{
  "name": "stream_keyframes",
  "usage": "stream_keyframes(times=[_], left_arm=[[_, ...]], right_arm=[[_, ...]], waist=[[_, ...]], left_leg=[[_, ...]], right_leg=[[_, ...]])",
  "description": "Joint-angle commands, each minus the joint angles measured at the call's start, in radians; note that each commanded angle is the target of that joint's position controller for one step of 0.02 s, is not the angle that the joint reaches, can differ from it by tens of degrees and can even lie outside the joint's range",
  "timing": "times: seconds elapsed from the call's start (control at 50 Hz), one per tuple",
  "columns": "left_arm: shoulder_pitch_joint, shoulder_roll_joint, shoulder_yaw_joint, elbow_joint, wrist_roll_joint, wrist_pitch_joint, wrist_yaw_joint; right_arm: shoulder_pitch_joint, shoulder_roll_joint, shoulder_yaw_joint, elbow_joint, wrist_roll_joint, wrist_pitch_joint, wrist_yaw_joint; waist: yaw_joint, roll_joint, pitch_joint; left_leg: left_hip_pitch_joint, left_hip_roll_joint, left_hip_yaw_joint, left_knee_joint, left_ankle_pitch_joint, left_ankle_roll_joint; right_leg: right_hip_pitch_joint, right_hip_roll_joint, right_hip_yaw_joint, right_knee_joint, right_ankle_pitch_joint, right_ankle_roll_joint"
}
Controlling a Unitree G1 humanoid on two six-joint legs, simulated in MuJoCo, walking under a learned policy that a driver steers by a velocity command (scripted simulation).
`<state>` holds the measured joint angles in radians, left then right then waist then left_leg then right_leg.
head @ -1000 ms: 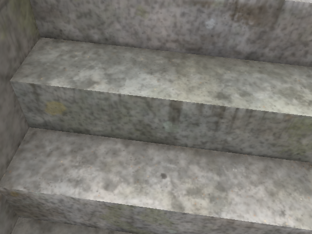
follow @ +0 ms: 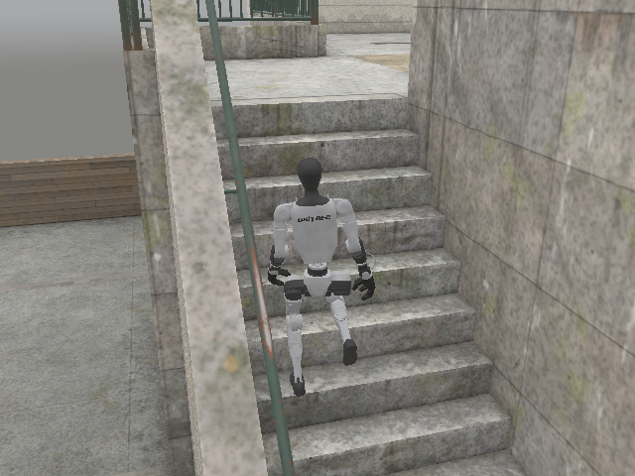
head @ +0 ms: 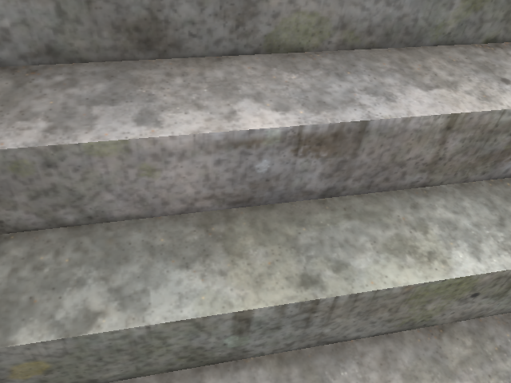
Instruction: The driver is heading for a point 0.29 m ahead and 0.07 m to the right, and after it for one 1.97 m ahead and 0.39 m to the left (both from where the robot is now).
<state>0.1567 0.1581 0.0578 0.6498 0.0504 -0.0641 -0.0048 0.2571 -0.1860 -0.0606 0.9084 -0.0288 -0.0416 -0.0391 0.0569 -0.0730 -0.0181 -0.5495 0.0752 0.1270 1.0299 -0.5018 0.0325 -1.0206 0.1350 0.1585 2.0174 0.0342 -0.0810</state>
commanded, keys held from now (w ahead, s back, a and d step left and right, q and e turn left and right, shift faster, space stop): w+e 0.16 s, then w+q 0.84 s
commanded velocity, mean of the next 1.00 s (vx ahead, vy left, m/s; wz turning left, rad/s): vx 0.49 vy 0.00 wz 0.18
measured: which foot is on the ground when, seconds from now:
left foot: down 0.00-0.44, up 0.46-0.90, down 0.92-1.00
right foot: up 0.00-0.42, down 0.44-0.94, up 0.96-1.00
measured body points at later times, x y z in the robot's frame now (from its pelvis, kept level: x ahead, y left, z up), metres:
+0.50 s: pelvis +0.25 -0.08 +0.12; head +0.31 -0.06 +0.57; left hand +0.51 +0.08 +0.03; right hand +0.19 -0.30 -0.01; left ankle +0.05 +0.10 -0.55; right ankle +0.37 -0.18 -0.47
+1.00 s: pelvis +0.49 -0.07 +0.35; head +0.51 -0.10 +0.80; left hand +0.50 +0.18 +0.24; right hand +0.69 -0.25 +0.22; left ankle +0.54 -0.03 -0.26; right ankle +0.39 -0.21 -0.29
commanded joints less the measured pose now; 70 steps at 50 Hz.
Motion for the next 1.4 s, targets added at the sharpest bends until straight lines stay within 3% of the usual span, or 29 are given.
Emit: stream_keyframes(times=[0.02,0.12,0.2,0.32,0.36,0.38,0.42,0.44,0.46,0.48,0.5,0.56,0.6,0.66,0.72,0.82,0.88,0.92,0.94,0.98,1.02,1.06,1.22,1.26,1.3,1.34,1.36,1.38,1.4], left_arm=[[0.025,-0.009,-0.014,-0.064,-0.015,0.044,0.025],[-0.008,0.019,0.019,-0.046,0.009,0.099,0.023],[-0.216,-0.076,-0.022,-0.086,-0.005,0.084,0.005],[-0.476,-0.067,-0.057,-0.256,-0.03,0.106,-0.014],[-0.504,-0.101,-0.096,-0.309,-0.045,0.099,-0.053],[-0.425,-0.094,-0.087,-0.252,-0.066,0.113,-0.049],[0.096,-0.021,-0.034,-0.124,-0.054,0.107,-0.017],[0.21,0.056,0.0,-0.114,-0.034,0.108,0.008],[0.253,0.158,0.037,-0.063,0.004,0.082,0.02],[0.237,0.266,0.084,-0.035,0.009,0.078,0.029],[0.118,0.269,0.09,-0.052,0.006,0.075,0.02],[-0.046,0.069,0.035,0.126,-0.026,0.011,0.011],[0.027,-0.042,-0.003,0.232,-0.011,-0.017,0.015],[0.105,0.004,-0.008,0.295,-0.026,-0.08,0.001],[0.179,0.045,-0.015,0.353,-0.019,-0.125,-0.018],[0.278,0.131,-0.013,0.354,-0.041,-0.074,0.034],[0.2,0.25,-0.002,0.262,-0.121,-0.079,0.076],[0.128,0.35,0.038,0.206,-0.156,-0.083,0.021],[0.13,0.317,0.037,0.171,-0.134,-0.08,-0.004],[-0.041,0.157,0.027,-0.009,-0.004,-0.079,-0.085],[-0.193,-0.062,-0.042,-0.162,0.056,-0.063,-0.063],[-0.092,-0.123,-0.085,-0.176,0.041,-0.069,-0.006],[-0.342,-0.142,-0.14,-0.285,0.016,-0.026,0.04],[-0.494,-0.137,-0.151,-0.363,0.027,-0.006,0.032],[-0.517,-0.187,-0.178,-0.375,-0.025,0.01,0.023],[-0.128,-0.019,-0.084,-0.243,-0.069,0.016,0.051],[0.063,0.067,-0.044,-0.184,-0.063,0.012,0.049],[0.127,0.156,-0.004,-0.105,-0.033,-0.018,0.039],[0.226,0.201,0.017,-0.048,-0.015,0.005,0.061]], right_arm=[[-0.044,-0.11,-0.022,-0.039,0.018,-0.077,0.002],[0.085,-0.132,-0.026,-0.049,0.009,-0.132,-0.022],[0.21,-0.138,-0.017,-0.048,-0.035,-0.123,-0.012],[0.325,-0.034,0.011,0.061,0.029,-0.103,0.006],[0.354,-0.051,0.004,0.085,0.056,-0.094,-0.02],[0.302,-0.06,0.007,0.061,0.07,-0.087,-0.01],[0.193,-0.26,-0.028,-0.003,0.078,-0.148,0.017],[0.115,-0.347,-0.07,-0.041,0.124,-0.162,0.042],[0.147,-0.253,-0.049,-0.075,0.124,-0.187,0.074],[0.141,-0.142,-0.038,-0.133,0.115,-0.177,0.094],[0.052,-0.074,-0.044,-0.179,0.057,-0.16,0.091],[-0.066,0.095,-0.007,-0.316,-0.009,-0.121,0.054],[0.039,0.132,0.021,-0.281,0.011,-0.079,0.05],[-0.063,0.161,0.053,-0.307,0.022,-0.031,0.024],[-0.216,0.153,0.059,-0.36,0.042,0.003,-0.024],[-0.407,0.089,0.08,-0.4,0.057,0.039,0.022],[-0.148,0.075,0.081,-0.271,0.074,0.055,0.003],[0.12,-0.036,0.051,-0.224,0.022,0.036,-0.004],[0.119,-0.069,0.026,-0.222,0.015,0.034,0.013],[-0.037,-0.255,-0.062,-0.225,0.023,0.075,-0.013],[-0.06,-0.142,-0.034,-0.182,0.004,0.033,-0.019],[0.025,-0.048,-0.01,-0.051,0.001,-0.028,-0.009],[0.255,-0.063,0.004,0.022,-0.005,-0.088,0.007],[0.3,-0.085,-0.012,0.036,0.012,-0.073,0.004],[0.245,-0.084,-0.027,0.0,0.033,-0.031,-0.039],[0.204,-0.215,-0.065,-0.064,0.068,-0.086,-0.029],[0.105,-0.285,-0.093,-0.088,0.081,-0.117,-0.006],[0.16,-0.247,-0.096,-0.097,0.102,-0.154,0.033],[0.097,-0.162,-0.068,-0.118,0.086,-0.161,0.076]], waist=[[0.036,0.104,0.105],[-0.008,0.075,0.058],[-0.071,0.088,0.129],[-0.084,0.236,0.191],[-0.15,0.212,0.145],[-0.105,0.134,0.058],[0.126,0.348,-0.321],[0.222,0.397,-0.425],[0.19,0.253,-0.496],[0.163,-0.063,-0.541],[0.135,0.005,-0.559],[-0.076,0.063,-0.073],[-0.133,0.101,0.029],[-0.138,0.073,0.126],[-0.129,0.004,0.119],[-0.103,0.022,0.02],[-0.197,-0.045,-0.211],[-0.244,-0.149,-0.41],[-0.25,-0.162,-0.397],[-0.16,0.188,-0.325],[-0.128,0.049,-0.03],[-0.035,-0.03,0.126],[-0.113,0.112,0.082],[-0.16,0.124,0.063],[-0.121,0.164,-0.06],[0.042,0.24,-0.391],[0.15,0.212,-0.511],[0.112,0.003,-0.636],[0.168,-0.269,-0.667]], left_leg=[[0.106,0.227,-0.315,-0.649,0.024,0.099],[0.412,0.251,-0.201,-0.762,0.047,0.129],[0.605,0.307,-0.186,-0.824,0.027,0.159],[0.619,0.233,-0.129,-1.026,0.26,0.162],[0.556,0.212,-0.045,-1.205,0.651,0.178],[0.469,0.16,0.024,-1.149,1.099,0.161],[0.49,0.266,-0.034,-0.72,2.326,0.14],[0.572,0.21,-0.038,-0.476,2.2,0.098],[0.255,0.108,-0.119,-0.172,1.817,0.078],[0.044,-0.109,-0.176,0.31,0.638,0.05],[-0.04,-0.164,-0.374,0.851,0.524,0.036],[-0.337,-0.065,-0.282,1.123,0.675,0.09],[-0.436,-0.092,-0.297,1.198,0.555,0.106],[-0.625,-0.099,-0.303,1.142,0.405,0.097],[-0.871,-0.153,-0.232,1.544,0.211,0.148],[-0.587,-0.1,0.08,0.87,0.243,0.153],[-0.067,-0.203,0.188,0.55,0.061,0.137],[0.091,-0.238,0.078,0.262,-0.162,0.166],[0.162,-0.272,-0.068,0.003,-0.145,0.171],[0.257,-0.019,-1.184,-0.679,-0.632,0.341],[0.089,0.002,-1.095,-0.704,-0.372,0.269],[0.021,-0.051,-0.795,-0.594,-0.041,0.229],[0.284,-0.016,-0.571,-0.713,0.391,0.203],[0.267,-0.045,-0.541,-0.834,0.463,0.191],[0.07,-0.013,-0.391,-1.023,0.926,0.21],[0.287,0.044,-0.389,-0.658,2.077,0.191],[0.393,0.072,-0.391,-0.427,2.188,0.193],[0.21,-0.001,-0.45,-0.124,1.963,0.132],[-0.043,-0.217,-0.33,0.411,0.982,0.066]], right_leg=[[-0.231,-0.07,0.044,0.015,-0.13,0.008],[-0.365,-0.076,0.015,0.086,-0.226,-0.017],[-0.636,-0.085,-0.007,0.186,-0.368,-0.018],[-0.638,-0.281,-0.236,0.002,-0.533,-0.03],[-0.246,-0.302,-0.338,-0.42,-0.499,-0.1],[0.114,-0.213,-0.482,-0.637,-0.45,-0.121],[0.718,-0.069,-0.353,-0.621,-0.342,-0.128],[0.817,-0.059,-0.269,-0.919,-0.399,-0.121],[1.068,-0.226,0.086,-1.048,-0.521,-0.168],[1.101,-0.491,0.575,-1.497,-0.625,-0.184],[0.986,-0.52,0.742,-1.665,-0.809,-0.163],[0.598,-0.507,0.309,-1.516,-0.612,-0.109],[0.552,-0.463,0.09,-1.542,-0.401,-0.076],[0.603,-0.461,-0.136,-1.704,-0.189,-0.029],[0.736,-0.49,-0.225,-1.854,-0.124,-0.037],[0.798,-0.362,-0.519,-2.055,0.175,-0.042],[0.882,-0.402,-0.556,-1.817,1.637,-0.137],[1.109,-0.491,-0.478,-1.369,1.942,-0.196],[1.065,-0.465,-0.414,-1.128,1.624,-0.183],[0.344,-0.095,-0.158,-0.273,-0.036,-0.011],[-0.011,-0.08,-0.032,0.259,-0.071,-0.012],[-0.126,-0.115,-0.069,0.274,-0.045,-0.021],[-0.468,-0.177,-0.18,0.333,-0.312,-0.01],[-0.329,-0.181,-0.234,0.003,-0.361,-0.014],[0.319,-0.152,-0.319,-0.545,-0.524,-0.055],[0.724,-0.068,-0.312,-0.661,-0.565,-0.058],[0.832,-0.076,-0.255,-0.859,-0.513,-0.058],[1.106,-0.205,0.031,-1.0,-0.639,-0.149],[1.171,-0.442,0.525,-1.303,-0.662,-0.309]])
